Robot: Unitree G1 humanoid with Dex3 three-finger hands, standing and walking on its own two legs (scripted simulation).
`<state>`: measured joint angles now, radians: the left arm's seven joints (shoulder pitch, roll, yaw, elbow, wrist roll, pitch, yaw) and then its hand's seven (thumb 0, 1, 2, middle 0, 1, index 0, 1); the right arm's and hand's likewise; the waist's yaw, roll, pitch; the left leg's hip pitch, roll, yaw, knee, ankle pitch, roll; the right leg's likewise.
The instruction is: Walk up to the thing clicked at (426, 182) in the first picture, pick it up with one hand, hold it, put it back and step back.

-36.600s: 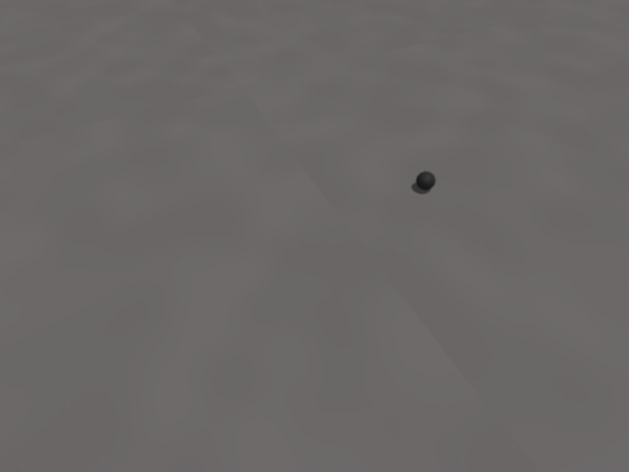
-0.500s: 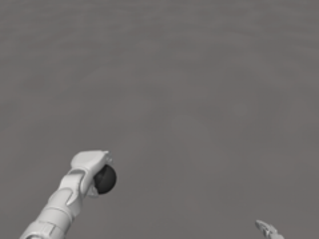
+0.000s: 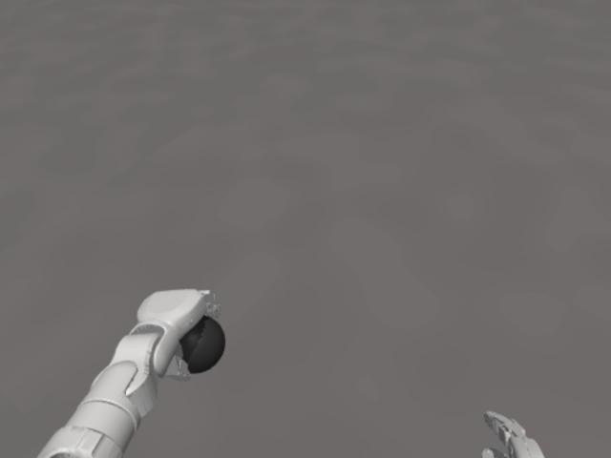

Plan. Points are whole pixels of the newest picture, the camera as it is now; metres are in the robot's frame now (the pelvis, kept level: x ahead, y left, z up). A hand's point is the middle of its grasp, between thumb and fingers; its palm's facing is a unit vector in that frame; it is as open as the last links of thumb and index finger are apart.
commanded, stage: hold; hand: left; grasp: from above
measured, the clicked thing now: (196, 343) +0.30 +0.21 -0.07
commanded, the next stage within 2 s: crouch in 0.26 s
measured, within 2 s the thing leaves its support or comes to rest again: neither
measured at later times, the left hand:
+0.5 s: hand (180, 335) +0.30 +0.23 -0.04, palm faces -0.46 -0.06 -0.89, open 11.1 cm
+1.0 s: hand (204, 360) +0.34 +0.25 -0.23, palm faces -0.42 +0.04 -0.91, open 11.2 cm
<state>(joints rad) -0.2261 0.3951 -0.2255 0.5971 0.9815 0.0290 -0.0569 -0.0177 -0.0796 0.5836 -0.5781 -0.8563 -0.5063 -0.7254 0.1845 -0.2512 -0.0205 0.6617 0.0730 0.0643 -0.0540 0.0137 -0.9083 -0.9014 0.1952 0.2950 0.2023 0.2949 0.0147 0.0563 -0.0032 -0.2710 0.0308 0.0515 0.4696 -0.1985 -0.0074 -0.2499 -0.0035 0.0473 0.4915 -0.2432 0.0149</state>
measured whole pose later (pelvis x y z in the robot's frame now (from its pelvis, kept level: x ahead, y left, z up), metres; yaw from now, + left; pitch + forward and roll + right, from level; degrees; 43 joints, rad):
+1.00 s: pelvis -0.02 +0.01 -0.12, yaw +1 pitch +23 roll -2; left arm -0.56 0.42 -0.11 1.15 1.19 -0.07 0.36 -0.02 -0.10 0.63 -0.55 -0.90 -0.48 -0.77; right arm 0.23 -0.28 -0.08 0.71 -0.01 0.03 0.00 0.01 -0.90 -0.90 0.20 0.29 0.20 0.29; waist -0.09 0.02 -0.16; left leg -1.18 0.05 -0.01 1.26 -0.48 0.00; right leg -1.11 0.01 0.00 1.24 -0.53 0.03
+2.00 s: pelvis -0.07 +0.00 -0.38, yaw -5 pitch +36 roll -8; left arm -0.88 0.73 0.12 1.36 1.27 -0.22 0.36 -0.02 -0.13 0.69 -0.53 -0.93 -0.46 -0.80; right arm 0.14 -0.25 -0.01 0.77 -0.13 -0.04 0.13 0.01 -0.92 -0.90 0.20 0.30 0.20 0.29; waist -0.17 -0.01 -0.10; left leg -2.20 0.05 -0.13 2.21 -0.65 0.00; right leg -2.09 0.05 -0.07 2.16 -0.71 0.04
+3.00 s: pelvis -0.07 +0.00 -0.46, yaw -9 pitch +31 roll -10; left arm -0.93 0.90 0.19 1.51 1.30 -0.27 0.45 -0.02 -0.14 0.70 -0.54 -0.93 -0.46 -0.81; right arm 0.07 -0.27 0.11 0.76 -0.19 -0.05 0.15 0.00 -0.91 -0.90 0.20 0.30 0.20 0.30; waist -0.24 -0.07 0.03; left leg -2.37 0.05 -0.20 2.47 -0.67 -0.02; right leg -2.24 0.08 -0.12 2.39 -0.72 0.04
